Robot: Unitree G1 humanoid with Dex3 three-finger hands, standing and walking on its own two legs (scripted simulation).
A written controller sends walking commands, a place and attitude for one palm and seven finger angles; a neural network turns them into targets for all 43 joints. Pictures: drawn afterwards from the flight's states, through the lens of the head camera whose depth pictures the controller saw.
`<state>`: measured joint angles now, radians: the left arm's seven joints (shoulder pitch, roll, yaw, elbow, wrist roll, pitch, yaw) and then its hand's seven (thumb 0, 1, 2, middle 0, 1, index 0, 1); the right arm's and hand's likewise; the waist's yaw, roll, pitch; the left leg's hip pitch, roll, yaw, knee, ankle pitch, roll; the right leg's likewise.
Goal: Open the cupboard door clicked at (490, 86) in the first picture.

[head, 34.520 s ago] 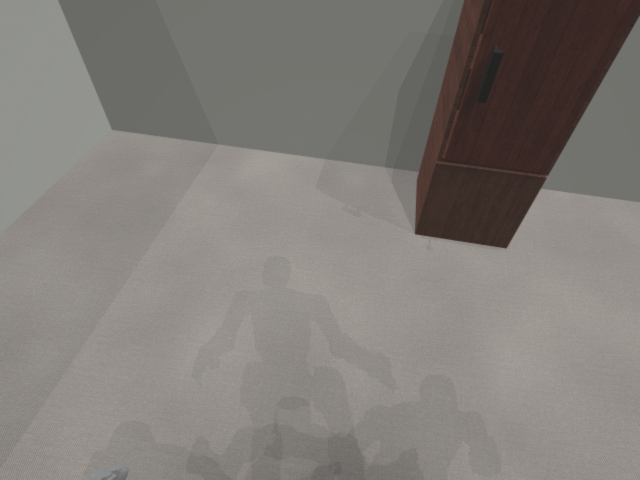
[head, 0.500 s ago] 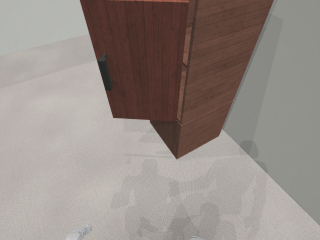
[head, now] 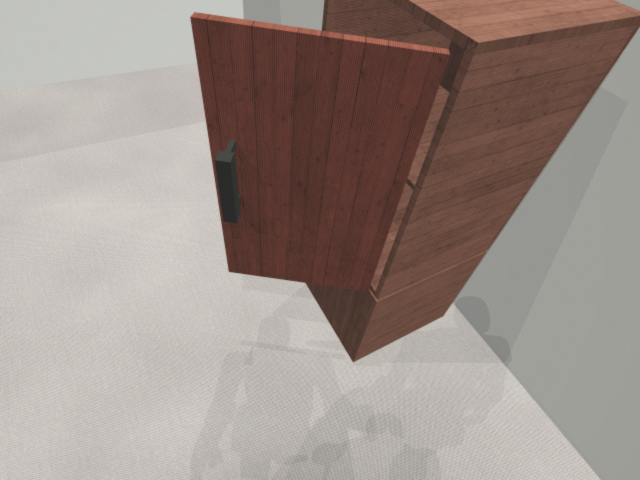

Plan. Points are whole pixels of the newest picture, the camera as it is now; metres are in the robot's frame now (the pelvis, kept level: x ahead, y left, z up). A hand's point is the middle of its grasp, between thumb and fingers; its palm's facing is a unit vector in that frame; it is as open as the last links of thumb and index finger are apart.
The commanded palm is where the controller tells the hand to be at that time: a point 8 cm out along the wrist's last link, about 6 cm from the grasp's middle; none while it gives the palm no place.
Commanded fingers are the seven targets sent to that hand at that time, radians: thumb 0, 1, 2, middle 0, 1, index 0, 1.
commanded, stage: come to a stop and stand still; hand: left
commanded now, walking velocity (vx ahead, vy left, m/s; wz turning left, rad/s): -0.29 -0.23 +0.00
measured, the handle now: (231, 181) +0.58 +0.22 -0.01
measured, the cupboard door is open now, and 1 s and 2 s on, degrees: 55 55 55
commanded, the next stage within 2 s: look again from close up in 0.68 s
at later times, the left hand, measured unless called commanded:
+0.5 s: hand out of the picture -0.01 +0.15 -0.16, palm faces +0.01 -0.98 -0.19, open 7.4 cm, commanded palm none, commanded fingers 0.00 0.90 0.90 -0.20 -0.30 -0.20 -0.30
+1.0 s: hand out of the picture +0.02 +0.18 -0.17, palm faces -0.02 -0.97 -0.26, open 7.4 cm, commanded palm none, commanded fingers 0.00 0.90 0.90 -0.20 -0.30 -0.20 -0.30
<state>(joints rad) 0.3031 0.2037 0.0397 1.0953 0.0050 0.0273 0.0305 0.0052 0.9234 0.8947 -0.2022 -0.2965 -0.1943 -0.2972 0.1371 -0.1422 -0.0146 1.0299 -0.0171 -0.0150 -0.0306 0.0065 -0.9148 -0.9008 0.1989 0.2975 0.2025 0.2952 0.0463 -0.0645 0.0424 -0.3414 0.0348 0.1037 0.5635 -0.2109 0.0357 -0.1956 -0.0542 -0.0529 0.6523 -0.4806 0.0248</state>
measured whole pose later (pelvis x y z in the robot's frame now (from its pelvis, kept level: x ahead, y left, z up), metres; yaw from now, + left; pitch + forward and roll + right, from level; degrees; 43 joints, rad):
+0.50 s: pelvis -0.04 -0.03 +0.01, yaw -2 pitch +0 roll +0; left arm 0.29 0.17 0.03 1.03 0.02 0.02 0.01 0.01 0.91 0.89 -0.20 -0.30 -0.20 -0.30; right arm 0.29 -0.22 -0.07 1.06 -0.02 0.04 0.00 0.01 -0.91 -0.90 0.20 0.30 0.20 0.30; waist 0.00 -0.01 -0.01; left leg -0.33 0.02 0.05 0.64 -0.31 -0.02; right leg -0.18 -0.04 -0.03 0.45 -0.27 0.02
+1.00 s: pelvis +0.00 -0.01 +0.00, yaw -3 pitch +0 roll +0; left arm 0.28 0.17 0.01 1.08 0.01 -0.01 0.04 0.01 0.91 0.89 -0.20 -0.30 -0.20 -0.30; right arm 0.28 -0.18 0.00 1.05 -0.02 -0.02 -0.03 0.02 -0.94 -0.90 0.20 0.30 0.21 0.30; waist 0.00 0.04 0.01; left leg -0.22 -0.02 0.07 0.58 -0.36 0.04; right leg -0.19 -0.07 0.01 0.57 -0.38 0.05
